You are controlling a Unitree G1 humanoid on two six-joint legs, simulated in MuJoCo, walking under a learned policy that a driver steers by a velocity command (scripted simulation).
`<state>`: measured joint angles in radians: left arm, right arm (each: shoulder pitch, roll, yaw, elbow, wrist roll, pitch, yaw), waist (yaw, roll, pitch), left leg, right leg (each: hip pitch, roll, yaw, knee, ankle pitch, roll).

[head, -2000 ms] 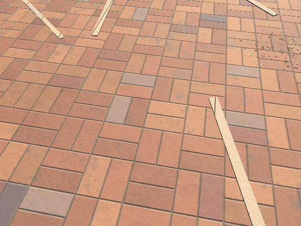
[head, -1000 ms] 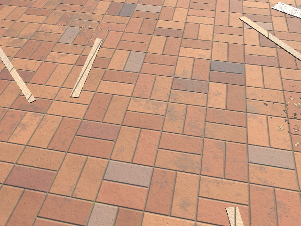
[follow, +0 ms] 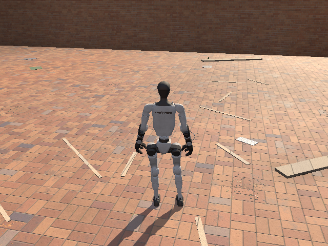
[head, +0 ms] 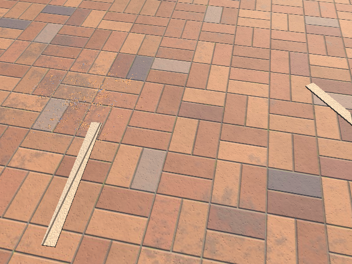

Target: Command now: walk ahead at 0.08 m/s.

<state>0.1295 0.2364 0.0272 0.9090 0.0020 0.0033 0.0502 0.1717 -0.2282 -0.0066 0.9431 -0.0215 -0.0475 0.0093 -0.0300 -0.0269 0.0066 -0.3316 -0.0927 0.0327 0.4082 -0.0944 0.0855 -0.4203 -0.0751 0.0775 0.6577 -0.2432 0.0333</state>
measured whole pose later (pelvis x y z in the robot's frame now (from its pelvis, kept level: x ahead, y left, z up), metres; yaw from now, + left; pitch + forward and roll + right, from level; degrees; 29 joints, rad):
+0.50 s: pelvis +0.06 -0.04 +0.00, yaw +0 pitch +0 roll +0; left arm 0.21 0.20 0.03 1.04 0.00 -0.02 0.04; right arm 0.16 -0.22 -0.03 1.02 0.00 0.00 -0.03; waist 0.00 0.00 0.02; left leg -0.26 -0.02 -0.01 0.53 -0.26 0.01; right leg -0.23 0.00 0.01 0.54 -0.31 0.00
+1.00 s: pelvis +0.06 -0.04 +0.00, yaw +1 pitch -1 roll +0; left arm 0.23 0.18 0.03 1.10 0.00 -0.01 0.04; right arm 0.18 -0.19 -0.03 1.10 0.00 0.01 -0.04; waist 0.00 0.00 0.04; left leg -0.24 -0.01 -0.01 0.51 -0.25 0.00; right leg -0.20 0.01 0.01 0.51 -0.29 0.00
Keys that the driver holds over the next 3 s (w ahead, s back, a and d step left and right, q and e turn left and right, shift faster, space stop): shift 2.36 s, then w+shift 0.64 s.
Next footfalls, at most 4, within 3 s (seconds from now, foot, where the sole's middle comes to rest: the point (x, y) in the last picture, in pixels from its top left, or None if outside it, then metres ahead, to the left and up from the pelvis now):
0.04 right None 0.09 -0.16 -0.77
2.68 left None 0.18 0.12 -0.77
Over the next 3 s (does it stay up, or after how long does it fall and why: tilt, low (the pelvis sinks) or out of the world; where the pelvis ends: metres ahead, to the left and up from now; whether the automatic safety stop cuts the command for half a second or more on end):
stays up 0.31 0.02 0.00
